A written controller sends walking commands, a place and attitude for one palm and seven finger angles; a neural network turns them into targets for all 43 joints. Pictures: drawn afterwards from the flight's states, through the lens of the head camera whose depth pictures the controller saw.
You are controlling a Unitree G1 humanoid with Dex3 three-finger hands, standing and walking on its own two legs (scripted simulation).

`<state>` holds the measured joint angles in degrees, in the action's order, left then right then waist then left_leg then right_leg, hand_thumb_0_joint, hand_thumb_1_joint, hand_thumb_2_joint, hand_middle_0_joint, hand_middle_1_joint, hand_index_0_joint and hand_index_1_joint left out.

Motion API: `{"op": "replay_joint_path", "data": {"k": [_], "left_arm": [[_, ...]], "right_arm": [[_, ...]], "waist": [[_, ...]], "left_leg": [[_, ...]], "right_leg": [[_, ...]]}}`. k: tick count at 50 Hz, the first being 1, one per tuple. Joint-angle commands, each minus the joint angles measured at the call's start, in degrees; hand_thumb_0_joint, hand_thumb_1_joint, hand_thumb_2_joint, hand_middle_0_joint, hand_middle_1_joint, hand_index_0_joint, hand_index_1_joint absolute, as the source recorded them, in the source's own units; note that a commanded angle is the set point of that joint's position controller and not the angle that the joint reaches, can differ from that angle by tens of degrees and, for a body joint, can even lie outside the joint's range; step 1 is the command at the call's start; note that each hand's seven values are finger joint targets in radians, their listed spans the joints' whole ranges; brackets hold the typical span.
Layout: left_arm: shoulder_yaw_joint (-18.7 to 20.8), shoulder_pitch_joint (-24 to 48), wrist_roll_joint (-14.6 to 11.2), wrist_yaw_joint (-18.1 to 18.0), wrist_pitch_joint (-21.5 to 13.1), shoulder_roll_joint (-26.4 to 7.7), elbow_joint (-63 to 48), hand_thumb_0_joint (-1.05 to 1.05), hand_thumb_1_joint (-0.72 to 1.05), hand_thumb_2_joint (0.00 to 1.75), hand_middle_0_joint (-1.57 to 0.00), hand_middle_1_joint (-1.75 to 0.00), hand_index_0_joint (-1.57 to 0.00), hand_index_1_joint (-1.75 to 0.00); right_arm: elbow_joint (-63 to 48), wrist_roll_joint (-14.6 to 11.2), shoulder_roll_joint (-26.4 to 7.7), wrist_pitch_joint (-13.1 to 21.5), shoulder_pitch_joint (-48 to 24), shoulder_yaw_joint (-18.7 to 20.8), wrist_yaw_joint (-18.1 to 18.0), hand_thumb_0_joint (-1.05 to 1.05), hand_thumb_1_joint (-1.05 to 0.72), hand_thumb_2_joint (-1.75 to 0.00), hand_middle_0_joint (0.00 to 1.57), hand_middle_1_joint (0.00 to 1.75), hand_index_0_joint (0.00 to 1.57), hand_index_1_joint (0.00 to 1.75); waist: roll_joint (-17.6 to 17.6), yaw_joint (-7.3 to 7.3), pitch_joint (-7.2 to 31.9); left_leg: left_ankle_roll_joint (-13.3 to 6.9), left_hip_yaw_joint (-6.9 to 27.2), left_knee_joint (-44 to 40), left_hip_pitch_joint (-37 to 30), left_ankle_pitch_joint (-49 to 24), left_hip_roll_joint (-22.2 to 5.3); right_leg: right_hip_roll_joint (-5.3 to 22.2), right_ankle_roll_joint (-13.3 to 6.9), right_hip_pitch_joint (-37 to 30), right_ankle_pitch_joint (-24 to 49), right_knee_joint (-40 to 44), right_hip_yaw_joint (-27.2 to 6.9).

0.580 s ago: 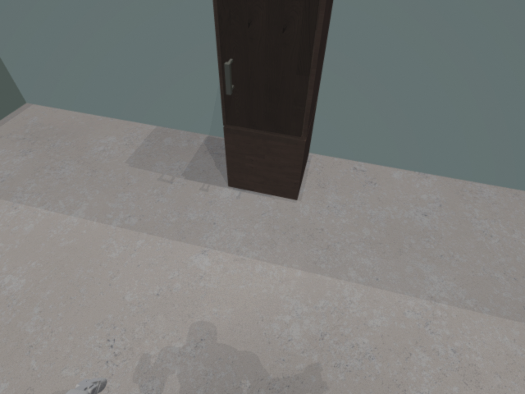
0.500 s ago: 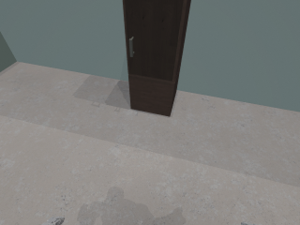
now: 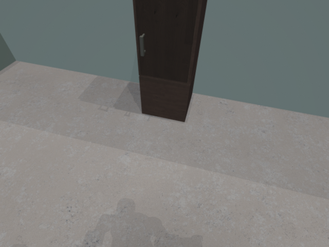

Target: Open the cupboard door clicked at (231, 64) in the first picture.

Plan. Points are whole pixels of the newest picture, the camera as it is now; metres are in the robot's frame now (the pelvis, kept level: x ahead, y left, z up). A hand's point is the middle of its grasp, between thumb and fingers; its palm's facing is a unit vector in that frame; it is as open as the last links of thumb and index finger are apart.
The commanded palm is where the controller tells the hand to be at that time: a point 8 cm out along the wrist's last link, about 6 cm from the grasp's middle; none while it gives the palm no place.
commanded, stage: stand and wait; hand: left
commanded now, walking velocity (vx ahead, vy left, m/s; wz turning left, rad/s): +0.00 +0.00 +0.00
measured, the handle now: (143, 44) +1.24 +0.21 -0.11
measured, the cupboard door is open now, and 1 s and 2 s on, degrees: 0 0 0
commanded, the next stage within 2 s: look at it before walking up in 0.24 s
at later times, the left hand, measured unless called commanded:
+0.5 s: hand out of the picture +0.08 +0.24 -0.15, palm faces -0.03 -0.94 -0.33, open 7.4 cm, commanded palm none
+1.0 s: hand out of the picture +0.09 +0.24 -0.15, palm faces -0.02 -0.94 -0.34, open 7.4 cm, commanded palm none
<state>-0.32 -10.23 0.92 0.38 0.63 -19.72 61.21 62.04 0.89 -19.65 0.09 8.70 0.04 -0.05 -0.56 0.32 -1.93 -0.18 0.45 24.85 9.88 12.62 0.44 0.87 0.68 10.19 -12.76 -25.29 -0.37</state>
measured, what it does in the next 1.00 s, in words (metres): stands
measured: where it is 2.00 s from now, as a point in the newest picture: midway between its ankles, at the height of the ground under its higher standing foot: (153, 240)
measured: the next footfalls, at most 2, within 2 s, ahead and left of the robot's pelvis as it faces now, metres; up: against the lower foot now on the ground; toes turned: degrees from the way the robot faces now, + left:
right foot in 1.82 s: +0.43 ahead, -0.01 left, +0.00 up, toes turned +14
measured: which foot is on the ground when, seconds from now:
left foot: down 0.00-1.00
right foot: down 0.00-1.00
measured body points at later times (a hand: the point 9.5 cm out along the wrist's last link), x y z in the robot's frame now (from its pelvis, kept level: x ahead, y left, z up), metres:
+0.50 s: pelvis +0.00 -0.01 +0.00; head +0.01 +0.00 +0.45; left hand +0.08 +0.29 -0.13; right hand +0.08 -0.30 -0.13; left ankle +0.01 +0.12 -0.74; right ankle +0.01 -0.13 -0.74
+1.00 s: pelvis +0.01 -0.01 +0.00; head +0.01 -0.01 +0.45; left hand +0.09 +0.29 -0.13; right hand +0.10 -0.31 -0.13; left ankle +0.01 +0.12 -0.74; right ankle +0.01 -0.13 -0.74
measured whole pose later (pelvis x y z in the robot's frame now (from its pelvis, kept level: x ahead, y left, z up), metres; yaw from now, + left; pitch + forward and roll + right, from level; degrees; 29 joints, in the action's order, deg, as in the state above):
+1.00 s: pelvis +0.01 -0.01 +0.00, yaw +0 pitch -2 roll +0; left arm -0.2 -8.2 0.9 0.2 0.0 -19.5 62.1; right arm 63.4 0.7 -19.5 0.5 6.5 -0.3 -0.3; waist -0.2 0.4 -1.6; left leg 0.8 0.5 21.1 7.0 11.9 -0.4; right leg 0.0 -0.1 7.8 -12.3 -22.3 -0.3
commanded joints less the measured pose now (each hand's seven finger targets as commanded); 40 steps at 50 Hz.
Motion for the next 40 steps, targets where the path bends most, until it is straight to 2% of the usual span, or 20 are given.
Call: {"op": "replay_joint_path", "data": {"k": [1,6,14,24,33,35,40], "left_arm": [[2.27,3.54,-0.31,-0.96,-1.89,-11.32,-3.5,0.0,0.9,0.9,-0.2,-0.3,-0.2,-0.3],[2.19,3.83,-0.27,-0.96,-1.88,-11.52,-2.93,0.0,0.9,0.9,-0.2,-0.3,-0.2,-0.3],[2.22,4.12,-0.23,-0.99,-1.96,-11.42,-2.7,0.0,0.9,0.9,-0.2,-0.3,-0.2,-0.3],[2.28,4.41,-0.23,-1.0,-2.05,-11.27,-2.96,0.0,0.9,0.9,-0.2,-0.3,-0.2,-0.3],[2.34,4.45,-0.26,-1.1,-2.26,-11.47,-2.72,0.0,0.9,0.9,-0.2,-0.3,-0.2,-0.3],[2.26,4.54,-0.27,-1.06,-2.18,-11.44,-2.59,0.0,0.9,0.9,-0.2,-0.3,-0.2,-0.3],[2.36,4.61,-0.23,-1.07,-2.15,-11.45,-2.59,0.0,0.9,0.9,-0.2,-0.3,-0.2,-0.3]], "right_arm": [[-3.58,-0.32,-11.51,1.8,-4.12,2.35,-0.47,0.0,-0.9,-0.9,0.2,0.3,0.2,0.3],[-2.74,-0.35,-11.54,1.71,-3.7,2.25,-0.45,0.0,-0.9,-0.9,0.2,0.3,0.2,0.3],[-2.21,-0.28,-11.36,1.75,-3.48,2.18,-0.41,0.0,-0.9,-0.9,0.2,0.3,0.2,0.3],[-2.16,-0.32,-11.37,1.95,-4.11,2.21,-0.49,0.0,-0.9,-0.9,0.2,0.3,0.2,0.3],[-2.16,-0.41,-11.41,1.93,-4.59,2.17,-0.62,0.0,-0.9,-0.9,0.2,0.3,0.2,0.3],[-2.08,-0.4,-11.42,1.9,-4.88,2.11,-0.65,0.0,-0.9,-0.9,0.2,0.3,0.2,0.3],[-2.04,-0.4,-11.46,1.86,-4.8,2.07,-0.67,0.0,-0.9,-0.9,0.2,0.3,0.2,0.3]], "waist": [[0.99,-0.16,3.0],[0.25,-0.27,1.75],[-0.27,-0.3,2.0],[0.75,-0.16,3.17],[0.15,-0.29,4.66],[0.92,-0.26,3.87],[0.24,-0.32,3.43]], "left_leg": [[-1.96,5.9,-5.86,0.62,-2.58,-6.68],[-1.73,5.8,-6.19,0.98,-2.17,-6.64],[-1.6,5.64,-6.5,0.75,-2.68,-6.7],[-1.55,5.39,-6.51,-0.81,-5.88,-7.13],[-1.32,4.9,-6.0,-2.85,-9.55,-7.29],[-1.28,4.85,-6.33,-2.62,-9.27,-7.28],[-1.21,4.89,-6.77,-2.58,-8.86,-7.31]], "right_leg": [[5.7,-2.5,0.24,1.01,5.51,-5.83],[5.72,-2.52,0.94,0.3,6.11,-6.17],[5.91,-2.49,0.6,0.58,6.68,-6.5],[5.82,-2.36,-0.44,4.72,6.1,-5.91],[6.1,-2.46,-1.93,9.71,5.89,-5.77],[6.01,-2.43,-1.62,9.52,6.04,-5.7],[5.9,-2.4,-1.78,9.06,6.44,-5.87]]}}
